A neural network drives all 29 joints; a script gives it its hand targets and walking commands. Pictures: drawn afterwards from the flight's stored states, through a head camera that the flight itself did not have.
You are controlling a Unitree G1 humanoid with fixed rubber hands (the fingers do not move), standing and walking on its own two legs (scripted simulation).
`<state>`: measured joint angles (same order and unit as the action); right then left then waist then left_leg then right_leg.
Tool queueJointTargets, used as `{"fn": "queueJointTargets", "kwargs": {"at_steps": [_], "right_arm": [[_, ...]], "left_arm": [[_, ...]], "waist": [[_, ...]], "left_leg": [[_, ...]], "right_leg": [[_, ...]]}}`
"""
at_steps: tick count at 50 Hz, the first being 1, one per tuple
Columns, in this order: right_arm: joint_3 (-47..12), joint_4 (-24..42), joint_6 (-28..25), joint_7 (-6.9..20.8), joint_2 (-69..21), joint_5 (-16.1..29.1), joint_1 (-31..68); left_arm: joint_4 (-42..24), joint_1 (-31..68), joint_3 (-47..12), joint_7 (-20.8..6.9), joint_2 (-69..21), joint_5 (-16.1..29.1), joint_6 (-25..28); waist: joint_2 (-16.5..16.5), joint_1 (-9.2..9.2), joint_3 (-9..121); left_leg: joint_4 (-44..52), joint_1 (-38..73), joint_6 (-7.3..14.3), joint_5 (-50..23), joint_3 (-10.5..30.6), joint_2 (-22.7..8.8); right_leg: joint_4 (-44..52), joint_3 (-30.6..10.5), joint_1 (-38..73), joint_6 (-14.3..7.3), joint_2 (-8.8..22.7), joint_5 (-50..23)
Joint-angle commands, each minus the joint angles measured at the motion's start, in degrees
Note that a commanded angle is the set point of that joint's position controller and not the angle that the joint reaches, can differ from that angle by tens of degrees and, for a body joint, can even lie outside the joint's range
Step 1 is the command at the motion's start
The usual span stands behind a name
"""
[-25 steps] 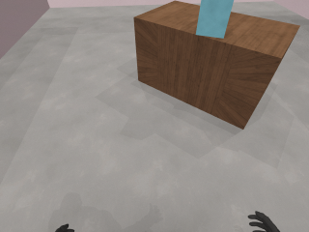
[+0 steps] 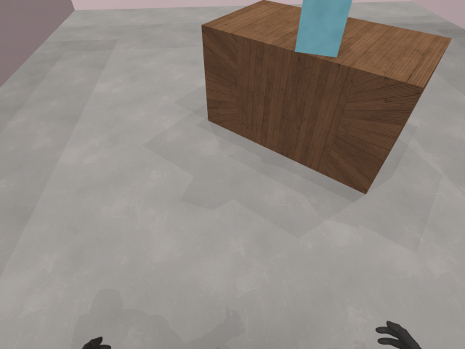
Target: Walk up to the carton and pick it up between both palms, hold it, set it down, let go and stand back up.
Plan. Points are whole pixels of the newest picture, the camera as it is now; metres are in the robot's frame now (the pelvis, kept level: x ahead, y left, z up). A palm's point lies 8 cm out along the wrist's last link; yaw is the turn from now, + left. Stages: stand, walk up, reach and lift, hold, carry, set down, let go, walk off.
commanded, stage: walk up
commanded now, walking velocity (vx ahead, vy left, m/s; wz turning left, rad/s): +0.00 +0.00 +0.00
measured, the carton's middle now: (323, 19) +1.51 -0.40 +0.04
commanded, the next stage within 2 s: none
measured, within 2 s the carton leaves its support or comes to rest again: neither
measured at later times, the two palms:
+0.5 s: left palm out of the picture +0.14 +0.28 -0.09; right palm out of the picture +0.11 -0.38 -0.06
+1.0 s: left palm (109, 271) +0.32 +0.29 -0.10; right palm (442, 344) +0.18 -0.32 -0.05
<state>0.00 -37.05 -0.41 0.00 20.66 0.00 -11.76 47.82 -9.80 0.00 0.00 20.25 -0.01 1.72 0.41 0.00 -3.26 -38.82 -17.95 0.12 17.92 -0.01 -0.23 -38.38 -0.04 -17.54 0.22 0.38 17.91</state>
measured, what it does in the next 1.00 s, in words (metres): walks ahead, turning right: left foot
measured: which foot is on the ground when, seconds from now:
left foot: down 0.00-0.48, up 0.50-0.78, down 0.80-1.00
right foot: down 0.00-0.84, up 0.86-1.00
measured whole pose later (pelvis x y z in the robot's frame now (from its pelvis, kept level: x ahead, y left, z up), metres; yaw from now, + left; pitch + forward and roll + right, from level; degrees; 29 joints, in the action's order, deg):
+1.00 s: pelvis +0.17 +0.00 +0.01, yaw -17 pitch -1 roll -3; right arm 0.5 -37.4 -4.8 2.0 24.9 0.0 -18.4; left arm 48.5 -17.7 0.0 -2.5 26.0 0.0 4.1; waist 0.0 0.0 -2.1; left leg -36.6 -13.4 4.4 22.6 -4.9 -0.2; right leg -62.4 -4.9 -28.0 -0.1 -2.3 23.0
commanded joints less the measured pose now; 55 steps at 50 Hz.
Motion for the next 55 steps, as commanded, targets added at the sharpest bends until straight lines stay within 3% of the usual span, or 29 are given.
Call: {"fn": "queueJointTargets", "kwargs": {"at_steps": [1,8,9,10,11,12,14,15,17,19,21,22,23,24,25,29,32,34,35,36,37,39,40,41,42,43,45,47,55], "right_arm": [[3.3,-2.8,-2.9,0.0,10.8,-0.5,5.4],[3.2,-3.1,-2.7,-0.2,9.9,-0.6,3.9],[2.9,-4.1,-2.1,-0.4,9.9,-0.4,1.1],[7.7,0.2,-3.8,1.5,18.5,-2.4,-0.2],[8.3,0.0,-4.3,1.8,19.8,-3.2,0.0],[8.8,0.4,-4.1,1.9,20.2,-2.6,-2.5],[10.2,-1.3,-4.6,1.5,22.7,-3.3,-4.0],[10.5,-0.4,-5.3,1.3,23.4,-3.5,-2.2],[10.0,0.0,-5.8,1.4,22.1,-3.5,-3.7],[9.6,1.0,-5.7,1.9,23.4,-3.0,0.9],[8.4,2.1,-4.7,2.5,21.7,-3.2,4.3],[7.6,2.7,-4.0,2.6,18.3,-2.7,4.6],[6.6,5.4,-4.1,2.5,15.2,-2.3,4.3],[5.3,5.3,-3.7,3.3,14.0,-1.9,3.6],[6.5,4.7,-3.7,3.0,18.7,-2.0,4.6],[6.7,3.1,-4.6,3.0,18.9,-1.2,4.9],[6.7,3.5,-4.3,3.1,19.2,-1.5,5.6],[6.6,4.0,-4.4,3.0,18.9,-1.4,6.3],[6.7,4.2,-4.9,3.1,19.0,-1.2,7.4],[6.9,5.3,-5.2,3.0,19.1,-1.6,9.3],[6.8,4.2,-5.6,3.2,19.2,-1.2,5.8],[7.0,1.5,-6.2,2.5,18.0,-1.2,1.8],[7.6,0.5,-6.6,1.9,18.2,-1.0,-6.7],[9.4,-2.4,-7.1,1.2,22.1,-1.9,-15.8],[10.2,-2.1,-7.1,0.5,26.4,-1.1,-15.4],[9.8,-1.8,-6.7,1.1,25.5,-0.9,-14.5],[9.1,-0.7,-6.1,0.7,20.6,-0.5,-13.3],[8.0,0.2,-5.4,0.0,18.3,-0.8,-10.2],[8.4,2.4,-4.7,1.3,18.0,-1.1,-9.9]], "left_arm": [[-0.9,4.8,2.9,0.0,9.9,-0.3,1.1],[-1.0,4.9,3.9,-0.3,12.3,-0.8,1.9],[-1.3,7.1,4.3,-0.2,13.8,-0.9,2.2],[-5.7,-1.5,6.8,-2.7,17.8,-1.9,0.9],[-5.2,-1.9,7.4,-3.4,18.4,-2.3,0.8],[-6.0,0.8,7.7,-4.0,17.1,-2.1,0.7],[-7.5,1.5,6.6,-4.3,15.0,-2.0,1.2],[-8.1,0.1,6.9,-4.1,16.2,-2.4,1.5],[-7.3,0.4,6.8,-5.1,16.1,-1.5,2.5],[-6.5,-3.8,6.8,-5.8,16.4,-1.1,2.8],[-4.1,-10.2,6.7,-5.5,14.6,-0.7,3.5],[-2.7,-14.7,7.2,-5.0,15.4,-0.7,3.9],[-2.6,-17.8,8.7,-3.9,20.6,-1.5,4.5],[-3.4,-18.0,9.7,-3.4,26.0,-1.7,4.5],[-4.9,-15.8,10.4,-2.8,26.6,-0.7,4.1],[-5.2,-12.7,8.3,-2.4,23.6,0.3,3.9],[-5.3,-15.4,7.7,-1.9,23.2,1.1,4.6],[-5.7,-14.1,7.9,-2.1,23.3,0.9,4.4],[-5.3,-13.9,8.2,-2.2,23.7,0.9,4.5],[-5.6,-14.3,7.6,-2.1,23.8,0.7,4.2],[-5.6,-12.1,7.7,-2.1,25.3,0.4,4.2],[-5.5,-10.8,6.8,-1.8,21.9,1.2,3.6],[-7.2,-8.1,6.1,-1.7,21.6,1.3,3.8],[-8.6,-5.2,5.1,-1.8,16.0,1.1,4.0],[-8.6,-8.8,4.1,-1.4,13.2,1.2,4.2],[-6.4,-8.8,4.6,0.0,17.7,0.9,3.6],[-6.8,-7.5,4.2,-0.3,17.7,1.2,3.8],[-5.6,-8.6,3.9,-1.1,15.2,1.4,2.7],[-7.7,1.4,4.1,-1.9,14.7,1.1,2.3]], "waist": [[-2.3,-0.62,2.7],[0.2,-0.59,7.0],[-1.7,1.86,7.2],[-0.7,1.87,9.5],[0.6,2.26,4.2],[-3.1,4.26,1.2],[-13.7,3.79,0.4],[-9.8,2.64,1.7],[-7.5,3.57,2.4],[-10.8,0.88,3.2],[-8.9,-2.51,4.6],[-4.8,-3.45,8.0],[8.0,-4.8,8.3],[12.4,-3.56,4.7],[4.3,-2.9,-1.7],[5.8,-1.89,-2.9],[6.5,-2.71,-2.8],[1.8,-2.07,-3.6],[6.8,-3.2,-6.1],[5.5,-2.49,-7.6],[9.4,-0.76,-2.5],[5.6,0.04,-0.7],[4.2,4.67,3.7],[-8.2,9.87,9.8],[-16.9,7.69,4.9],[-7.2,5.84,7.7],[-3.9,4.69,4.8],[-8.7,3.69,1.7],[-12.6,5.13,-3.8]], "left_leg": [[11.5,4.3,3.4,-7.1,7.1,-5.7],[9.5,4.4,4.1,-7.2,6.4,-6.3],[9.8,4.5,3.8,-8.3,5.8,-5.3],[7.1,10.8,5.3,21.1,5.0,-5.3],[11.8,14.3,7.0,30.0,7.5,-5.1],[16.6,15.2,7.4,34.2,9.4,-8.7],[28.2,13.6,14.3,35.8,27.3,-23.0],[28.1,13.7,15.7,29.3,28.0,-26.8],[26.0,16.0,15.0,23.5,21.6,-23.8],[22.4,12.3,14.6,19.4,15.3,-24.7],[13.7,4.7,10.6,19.4,4.8,-17.0],[2.7,0.4,6.7,17.4,-1.4,-11.3],[-14.8,-12.7,2.9,10.1,-6.8,-5.4],[-23.9,-30.7,1.3,15.1,-3.0,0.7],[-24.1,-30.4,1.2,15.3,3.9,-2.2],[-15.0,-21.2,0.7,8.5,3.4,-4.4],[-15.3,-19.3,1.3,2.6,3.0,-4.2],[-12.4,-18.5,1.4,6.0,4.4,-4.6],[-8.5,-19.8,1.5,9.8,3.7,-4.8],[-7.5,-18.1,2.2,12.2,5.6,-5.0],[-4.6,-14.2,2.9,12.3,6.3,-4.3],[7.0,-3.7,3.0,5.6,1.6,-1.6],[16.3,8.9,2.9,-3.1,3.4,-2.1],[23.2,26.0,3.8,-0.8,14.7,-10.3],[24.3,34.5,3.1,-12.4,32.4,-22.5],[17.5,36.4,6.6,-24.4,32.5,-26.9],[13.6,32.8,2.7,-40.5,20.3,-20.3],[15.0,26.9,-0.6,-39.9,7.2,-13.6],[22.0,14.9,4.4,-25.0,3.0,-13.7]], "right_leg": [[12.3,-9.0,-0.8,-4.5,5.9,-4.4],[12.6,-8.4,3.6,-3.5,6.1,-8.4],[12.0,-9.4,3.0,-4.1,6.3,-8.6],[13.6,-17.1,-6.6,-6.6,5.0,19.5],[15.6,-14.9,-16.7,-4.2,2.0,24.5],[10.9,-9.8,-21.8,-2.7,0.4,21.4],[-12.6,0.6,-23.5,-2.3,-0.4,9.0],[-14.8,-1.8,-23.2,-2.0,4.3,7.5],[-11.1,-2.4,-23.6,-1.4,5.1,8.7],[-2.6,-1.5,-16.4,-2.7,7.0,11.3],[8.2,2.5,-2.7,-3.8,2.1,4.6],[13.9,-1.9,6.3,-5.1,-0.3,3.6],[19.4,-18.2,16.6,-8.3,6.3,10.2],[26.1,-44.0,20.7,-14.3,16.0,24.2],[28.0,-49.9,16.1,-17.1,20.0,30.9],[24.0,-31.2,10.0,-13.5,12.6,10.7],[24.2,-32.1,11.8,-11.1,11.7,-3.7],[22.6,-31.9,12.4,-14.4,13.9,-1.4],[22.5,-31.7,11.5,-15.7,15.1,-0.1],[22.2,-34.3,7.4,-16.2,15.2,-0.8],[18.8,-31.9,9.8,-15.9,15.5,-3.3],[11.4,-25.0,8.3,-13.2,10.7,-17.6],[2.4,-17.7,1.9,-9.5,7.2,-22.3],[-16.7,-9.4,-9.5,-5.1,-0.3,-17.5],[-26.6,-4.5,-31.2,-1.4,-8.8,6.4],[-30.4,-6.7,-30.4,-1.1,-4.2,8.6],[-30.2,-6.4,-30.3,-1.3,-1.0,5.5],[-27.5,-4.9,-26.9,-1.4,0.7,0.4],[-4.1,4.5,-19.0,-0.5,2.7,-7.8]]}}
